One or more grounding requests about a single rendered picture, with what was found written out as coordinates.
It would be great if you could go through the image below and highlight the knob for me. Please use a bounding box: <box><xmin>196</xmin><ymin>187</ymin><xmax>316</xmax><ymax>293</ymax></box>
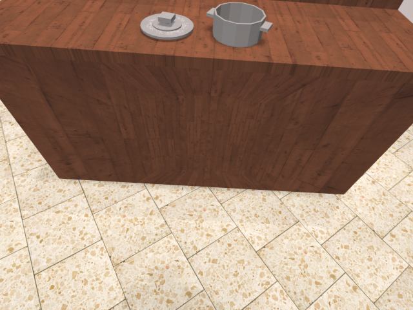
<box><xmin>157</xmin><ymin>12</ymin><xmax>176</xmax><ymax>24</ymax></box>

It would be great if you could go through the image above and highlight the lid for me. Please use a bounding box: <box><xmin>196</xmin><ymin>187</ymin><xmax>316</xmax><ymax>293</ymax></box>
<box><xmin>140</xmin><ymin>14</ymin><xmax>194</xmax><ymax>40</ymax></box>

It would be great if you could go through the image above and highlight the pot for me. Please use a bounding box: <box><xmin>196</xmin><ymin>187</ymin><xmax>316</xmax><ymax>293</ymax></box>
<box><xmin>206</xmin><ymin>2</ymin><xmax>273</xmax><ymax>47</ymax></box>

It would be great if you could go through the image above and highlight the table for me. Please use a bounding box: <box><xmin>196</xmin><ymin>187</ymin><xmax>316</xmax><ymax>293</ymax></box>
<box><xmin>0</xmin><ymin>0</ymin><xmax>413</xmax><ymax>194</ymax></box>

